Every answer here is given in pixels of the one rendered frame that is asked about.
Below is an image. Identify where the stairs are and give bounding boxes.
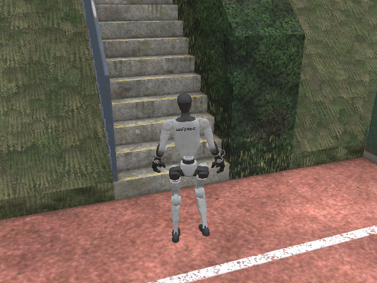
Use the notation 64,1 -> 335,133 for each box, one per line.
81,0 -> 230,200

